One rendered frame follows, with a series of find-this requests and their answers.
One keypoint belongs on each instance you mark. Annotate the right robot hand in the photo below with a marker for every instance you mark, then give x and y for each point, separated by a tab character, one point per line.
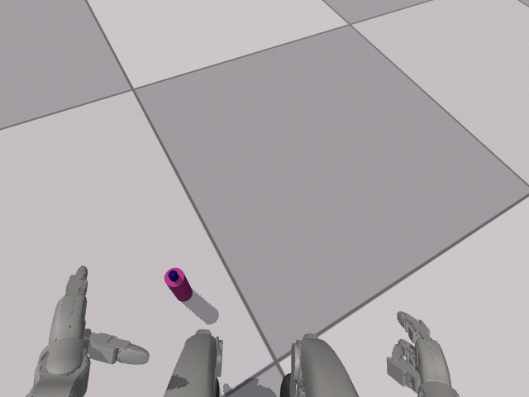
425	361

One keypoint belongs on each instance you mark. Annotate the bottle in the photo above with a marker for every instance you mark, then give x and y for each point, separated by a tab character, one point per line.
178	284

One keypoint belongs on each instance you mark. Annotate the left robot hand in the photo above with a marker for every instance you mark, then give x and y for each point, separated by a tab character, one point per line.
69	321

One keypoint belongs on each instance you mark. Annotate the left robot arm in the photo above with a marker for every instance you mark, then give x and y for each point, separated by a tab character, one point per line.
63	369

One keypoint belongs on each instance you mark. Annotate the right robot arm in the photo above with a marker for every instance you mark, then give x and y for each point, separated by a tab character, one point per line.
436	389

